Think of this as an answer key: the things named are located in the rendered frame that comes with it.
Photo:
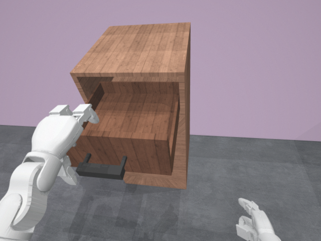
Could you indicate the drawer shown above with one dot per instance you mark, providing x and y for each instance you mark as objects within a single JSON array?
[{"x": 136, "y": 119}]

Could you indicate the cabinet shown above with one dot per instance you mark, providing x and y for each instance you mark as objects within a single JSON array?
[{"x": 144, "y": 53}]

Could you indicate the handle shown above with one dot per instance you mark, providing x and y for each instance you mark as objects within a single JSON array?
[{"x": 101, "y": 170}]

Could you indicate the robot left hand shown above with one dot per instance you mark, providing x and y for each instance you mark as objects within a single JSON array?
[{"x": 58, "y": 132}]

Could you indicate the robot left forearm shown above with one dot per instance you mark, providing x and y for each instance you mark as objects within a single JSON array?
[{"x": 25, "y": 202}]

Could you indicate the robot right hand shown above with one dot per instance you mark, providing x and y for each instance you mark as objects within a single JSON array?
[{"x": 249, "y": 229}]

